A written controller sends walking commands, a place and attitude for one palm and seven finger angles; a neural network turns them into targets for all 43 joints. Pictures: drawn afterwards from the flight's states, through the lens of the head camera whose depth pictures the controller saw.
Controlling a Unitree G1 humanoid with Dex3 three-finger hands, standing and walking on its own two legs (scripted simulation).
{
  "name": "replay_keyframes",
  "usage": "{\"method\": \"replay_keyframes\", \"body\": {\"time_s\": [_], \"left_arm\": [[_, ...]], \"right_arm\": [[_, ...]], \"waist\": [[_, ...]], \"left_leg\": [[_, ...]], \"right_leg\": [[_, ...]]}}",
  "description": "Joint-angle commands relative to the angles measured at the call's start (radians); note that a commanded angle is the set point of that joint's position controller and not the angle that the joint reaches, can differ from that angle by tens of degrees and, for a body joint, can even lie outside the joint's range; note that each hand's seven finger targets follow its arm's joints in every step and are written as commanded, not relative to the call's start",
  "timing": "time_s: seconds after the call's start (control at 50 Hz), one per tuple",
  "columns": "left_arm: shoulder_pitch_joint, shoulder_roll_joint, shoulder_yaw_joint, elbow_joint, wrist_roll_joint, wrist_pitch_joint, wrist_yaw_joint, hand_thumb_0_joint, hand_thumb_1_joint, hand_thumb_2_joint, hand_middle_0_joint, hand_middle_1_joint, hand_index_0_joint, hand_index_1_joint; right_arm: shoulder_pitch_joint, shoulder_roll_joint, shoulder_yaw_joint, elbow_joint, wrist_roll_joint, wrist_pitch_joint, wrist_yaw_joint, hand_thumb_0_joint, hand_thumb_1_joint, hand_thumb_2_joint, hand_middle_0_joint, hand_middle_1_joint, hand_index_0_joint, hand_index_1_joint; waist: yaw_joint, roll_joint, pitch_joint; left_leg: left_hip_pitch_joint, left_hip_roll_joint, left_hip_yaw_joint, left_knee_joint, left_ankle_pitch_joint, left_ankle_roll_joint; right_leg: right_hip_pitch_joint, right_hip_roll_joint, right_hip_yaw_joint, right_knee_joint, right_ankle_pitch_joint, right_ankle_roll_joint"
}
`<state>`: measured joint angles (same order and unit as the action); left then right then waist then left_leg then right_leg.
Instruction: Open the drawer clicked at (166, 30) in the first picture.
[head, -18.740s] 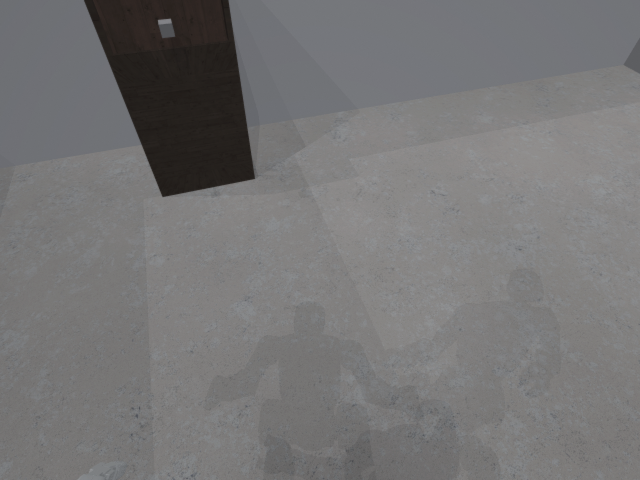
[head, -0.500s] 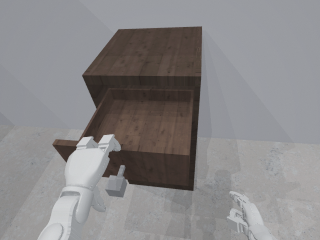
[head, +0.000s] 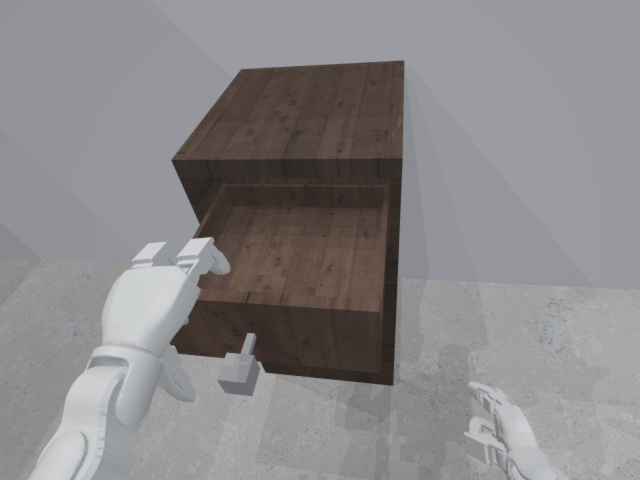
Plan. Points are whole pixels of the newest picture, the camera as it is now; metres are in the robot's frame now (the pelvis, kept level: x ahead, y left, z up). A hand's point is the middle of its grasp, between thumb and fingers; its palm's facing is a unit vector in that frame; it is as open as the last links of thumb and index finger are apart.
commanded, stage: draw the hand back to the body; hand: left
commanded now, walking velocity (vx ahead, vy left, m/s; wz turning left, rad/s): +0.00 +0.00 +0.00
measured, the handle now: (243, 360) +0.28 +0.17 -0.03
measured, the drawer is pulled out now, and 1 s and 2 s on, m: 0.29 0.29 0.29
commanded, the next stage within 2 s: step back with the hand held close in 1.70 s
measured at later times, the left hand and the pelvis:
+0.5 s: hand (157, 344) +0.22 +0.21 +0.12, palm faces +0.09 -0.13 -0.99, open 13.8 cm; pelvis -0.01 +0.00 +0.00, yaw +0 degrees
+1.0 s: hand (134, 323) +0.21 +0.22 +0.17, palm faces +0.34 -0.89 -0.32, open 12.9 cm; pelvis +0.01 +0.01 +0.00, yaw +0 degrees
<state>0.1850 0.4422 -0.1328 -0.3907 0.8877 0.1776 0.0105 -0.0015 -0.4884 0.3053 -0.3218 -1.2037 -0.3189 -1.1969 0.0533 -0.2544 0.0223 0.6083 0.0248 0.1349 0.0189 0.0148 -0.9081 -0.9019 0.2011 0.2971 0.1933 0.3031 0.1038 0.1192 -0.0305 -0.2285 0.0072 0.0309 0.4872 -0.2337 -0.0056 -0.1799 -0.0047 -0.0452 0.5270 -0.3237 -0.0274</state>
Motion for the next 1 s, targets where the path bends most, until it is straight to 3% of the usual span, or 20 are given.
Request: {"method": "replay_keyframes", "body": {"time_s": [0.0, 0.06, 0.08, 0.14, 0.16, 0.22, 0.38, 0.44, 0.48, 0.54, 0.6, 0.66, 0.68, 0.7, 0.72, 0.74, 0.78, 0.84, 0.86, 0.98], "left_arm": [[-0.185, 0.107, 0.072, -0.171, 0.021, -0.007, 0.025, 0.0, -0.5, 0.3, -0.3, -1.2, -0.3, -1.2], [-0.274, 0.129, 0.076, -0.194, 0.041, -0.018, 0.036, 0.0, -0.5, 0.3, -0.3, -1.2, -0.3, -1.2], [-0.255, 0.13, 0.083, -0.152, 0.041, -0.019, 0.042, 0.0, -0.5, 0.3, -0.3, -1.2, -0.3, -1.2], [-0.217, 0.236, 0.21, -0.171, 0.023, -0.031, 0.057, 0.0, -0.5, 0.3, -0.3, -1.2, -0.3, -1.2], [-0.204, 0.18, 0.159, -0.173, 0.036, -0.029, 0.054, 0.0, -0.5, 0.3, -0.3, -1.2, -0.3, -1.2], [-0.171, 0.148, 0.137, -0.164, 0.011, -0.027, 0.048, 0.0, -0.5, 0.3, -0.3, -1.2, -0.3, -1.2], [-0.116, 0.193, 0.186, -0.167, 0.001, -0.056, 0.037, 0.0, -0.5, 0.3, -0.3, -1.2, -0.3, -1.2], [-0.103, 0.245, 0.245, -0.252, -0.025, -0.085, 0.049, 0.0, -0.5, 0.3, -0.3, -1.2, -0.3, -1.2], [-0.046, 0.206, 0.224, -0.226, -0.015, -0.091, 0.054, 0.0, -0.5, 0.3, -0.3, -1.2, -0.3, -1.2], [-0.014, 0.256, 0.289, -0.235, -0.045, -0.094, 0.061, 0.0, -0.5, 0.3, -0.3, -1.2, -0.3, -1.2], [0.038, 0.242, 0.284, -0.215, -0.036, -0.096, 0.058, 0.0, -0.5, 0.3, -0.3, -1.2, -0.3, -1.2], [0.043, 0.256, 0.295, -0.28, -0.051, -0.102, 0.056, 0.0, -0.5, 0.3, -0.3, -1.2, -0.3, -1.2], [0.089, 0.252, 0.302, -0.239, -0.055, -0.101, 0.056, 0.0, -0.5, 0.3, -0.3, -1.2, -0.3, -1.2], [0.002, -0.132, 0.258, -0.28, -0.79, -0.196, 0.062, 0.0, -0.465, 0.315, -0.298, -1.178, -0.298, -1.178], [0.094, -0.018, 0.328, -0.242, -0.82, -0.24, 0.083, 0.0, -0.43, 0.33, -0.295, -1.155, -0.295, -1.155], [0.157, 0.023, 0.398, -0.278, -0.889, -0.266, 0.097, 0.0, -0.395, 0.345, -0.292, -1.133, -0.292, -1.133], [0.108, 0.025, 0.403, -0.372, -0.915, -0.312, 0.117, 0.0, -0.325, 0.375, -0.287, -1.087, -0.287, -1.087], [0.137, 0.05, 0.447, -0.358, -0.923, -0.33, 0.137, 0.0, -0.22, 0.42, -0.28, -1.02, -0.28, -1.02], [0.147, 0.006, 0.416, -0.35, -0.927, -0.334, 0.134, 0.0, -0.185, 0.435, -0.277, -0.997, -0.277, -0.997], [0.248, -0.019, 0.42, -0.334, -0.946, -0.335, 0.116, 0.0, 0.025, 0.525, -0.262, -0.863, -0.262, -0.863]], "right_arm": [[-0.205, -0.062, -0.016, -0.186, 0.0, -0.048, 0.006, 0.0, -0.9, -0.9, 0.2, 0.3, 0.2, 0.3], [-0.21, -0.054, -0.005, -0.192, -0.003, -0.058, 0.007, 0.0, -0.9, -0.9, 0.2, 0.3, 0.2, 0.3], [-0.214, -0.052, -0.013, -0.175, -0.003, -0.053, 0.002, 0.0, -0.9, -0.9, 0.2, 0.3, 0.2, 0.3], [-0.219, -0.067, -0.014, -0.178, 0.001, -0.056, -0.002, 0.0, -0.9, -0.9, 0.2, 0.3, 0.2, 0.3], [-0.214, -0.051, -0.007, -0.186, -0.005, -0.057, 0.004, 0.0, -0.9, -0.9, 0.2, 0.3, 0.2, 0.3], [-0.209, -0.057, -0.014, -0.18, 0.0, -0.053, 0.007, 0.0, -0.9, -0.9, 0.2, 0.3, 0.2, 0.3], [-0.191, -0.062, -0.012, -0.178, -0.004, -0.069, -0.01, 0.0, -0.9, -0.9, 0.2, 0.3, 0.2, 0.3], [-0.202, -0.076, -0.015, -0.199, 0.001, -0.083, -0.017, 0.0, -0.9, -0.9, 0.2, 0.3, 0.2, 0.3], [-0.175, -0.064, -0.016, -0.191, -0.008, -0.083, -0.018, 0.0, -0.9, -0.9, 0.2, 0.3, 0.2, 0.3], [-0.187, -0.079, -0.017, -0.198, 0.001, -0.086, -0.019, 0.0, -0.9, -0.9, 0.2, 0.3, 0.2, 0.3], [-0.159, -0.079, -0.022, -0.194, -0.007, -0.078, -0.021, 0.0, -0.9, -0.9, 0.2, 0.3, 0.2, 0.3], [-0.157, -0.083, -0.016, -0.216, -0.007, -0.085, -0.024, 0.0, -0.9, -0.9, 0.2, 0.3, 0.2, 0.3], [-0.153, -0.08, -0.02, -0.205, -0.006, -0.083, -0.027, 0.0, -0.9, -0.9, 0.2, 0.3, 0.2, 0.3], [-0.085, -0.006, -0.013, -0.257, 0.007, -0.162, -0.049, 0.0, -0.9, -0.9, 0.2, 0.3, 0.2, 0.3], [-0.072, -0.035, -0.012, -0.232, -0.003, -0.212, -0.067, 0.0, -0.9, -0.9, 0.2, 0.3, 0.2, 0.3], [-0.076, -0.046, -0.007, -0.217, -0.009, -0.236, -0.087, 0.0, -0.9, -0.9, 0.2, 0.3, 0.2, 0.3], [-0.052, -0.04, -0.003, -0.203, -0.02, -0.276, -0.108, 0.0, -0.9, -0.9, 0.2, 0.3, 0.2, 0.3], [-0.033, -0.045, -0.003, -0.166, -0.032, -0.307, -0.113, 0.0, -0.9, -0.9, 0.2, 0.3, 0.2, 0.3], [-0.028, -0.035, 0.001, -0.167, -0.033, -0.311, -0.111, 0.0, -0.9, -0.9, 0.2, 0.3, 0.2, 0.3], [-0.024, -0.046, -0.014, -0.161, -0.026, -0.312, -0.092, 0.0, -0.9, -0.9, 0.2, 0.3, 0.2, 0.3]], "waist": [[-0.001, -0.126, -0.126], [0.003, -0.096, -0.175], [-0.003, -0.117, -0.133], [0.017, -0.098, -0.166], [0.025, -0.091, -0.186], [0.008, -0.101, -0.13], [-0.002, -0.127, -0.103], [0.002, -0.082, -0.141], [0.006, -0.104, -0.131], [0.003, -0.087, -0.114], [0.007, -0.104, -0.097], [0.007, -0.07, -0.151], [0.0, -0.105, -0.105], [-0.097, -0.214, -0.036], [-0.072, -0.226, -0.038], [-0.057, -0.227, -0.025], [-0.05, -0.131, -0.078], [-0.044, -0.026, -0.02], [-0.047, -0.02, -0.002], [-0.045, -0.049, -0.005]], "left_leg": [[0.083, -0.024, 0.009, -0.054, 0.197, 0.035], [0.09, -0.025, 0.004, -0.056, 0.173, 0.036], [0.088, -0.022, 0.004, -0.06, 0.166, 0.034], [0.08, -0.021, 0.005, -0.054, 0.18, 0.033], [0.079, -0.03, 0.008, -0.053, 0.196, 0.035], [0.084, -0.024, 0.011, -0.06, 0.194, 0.032], [0.081, -0.023, 0.004, -0.059, 0.147, 0.036], [0.096, -0.018, 0.0, -0.049, 0.15, 0.034], [0.096, -0.023, -0.001, -0.047, 0.173, 0.036], [0.078, -0.016, -0.002, -0.042, 0.156, 0.03], [0.075, -0.022, 0.0, -0.039, 0.171, 0.034], [0.084, -0.022, -0.003, -0.03, 0.174, 0.034], [0.073, -0.018, -0.004, -0.032, 0.169, 0.033], [0.193, 0.015, -0.011, -0.033, 0.085, 0.063], [0.202, 0.031, -0.014, -0.043, 0.055, 0.057], [0.189, 0.03, -0.022, -0.059, 0.055, 0.049], [0.207, 0.024, -0.019, -0.077, 0.116, 0.042], [0.179, 0.021, -0.017, -0.091, 0.153, 0.029], [0.17, 0.018, -0.019, -0.098, 0.162, 0.029], [0.163, 0.03, -0.026, -0.104, 0.237, 0.022]], "right_leg": [[-0.014, 0.009, 0.026, -0.108, 0.243, 0.015], [-0.006, 0.008, 0.029, -0.105, 0.185, 0.007], [-0.02, 0.012, 0.031, -0.119, 0.179, 0.007], [0.032, 0.01, 0.045, -0.109, 0.231, 0.004], [0.035, 0.005, 0.04, -0.103, 0.235, 0.006], [0.0, 0.011, 0.03, -0.118, 0.234, 0.012], [-0.023, 0.006, 0.03, -0.137, 0.164, 0.014], [-0.007, 0.004, 0.035, -0.128, 0.187, 0.011], [-0.016, 0.001, 0.024, -0.128, 0.2, 0.013], [-0.016, 0.004, 0.027, -0.124, 0.206, 0.012], [-0.026, 0.0, 0.022, -0.128, 0.215, 0.016], [-0.013, -0.005, 0.02, -0.115, 0.221, 0.018], [-0.031, -0.003, 0.014, -0.121, 0.213, 0.02], [-0.037, 0.016, -0.002, -0.146, 0.185, 0.01], [-0.042, 0.01, 0.004, -0.145, 0.143, 0.014], [-0.03, 0.005, 0.005, -0.164, 0.125, 0.017], [0.017, -0.013, 0.003, -0.16, 0.175, 0.017], [0.03, -0.015, 0.008, -0.177, 0.207, 0.007], [0.035, -0.018, 0.003, -0.178, 0.221, 0.006], [0.068, -0.011, -0.008, -0.17, 0.288, 0.006]]}}
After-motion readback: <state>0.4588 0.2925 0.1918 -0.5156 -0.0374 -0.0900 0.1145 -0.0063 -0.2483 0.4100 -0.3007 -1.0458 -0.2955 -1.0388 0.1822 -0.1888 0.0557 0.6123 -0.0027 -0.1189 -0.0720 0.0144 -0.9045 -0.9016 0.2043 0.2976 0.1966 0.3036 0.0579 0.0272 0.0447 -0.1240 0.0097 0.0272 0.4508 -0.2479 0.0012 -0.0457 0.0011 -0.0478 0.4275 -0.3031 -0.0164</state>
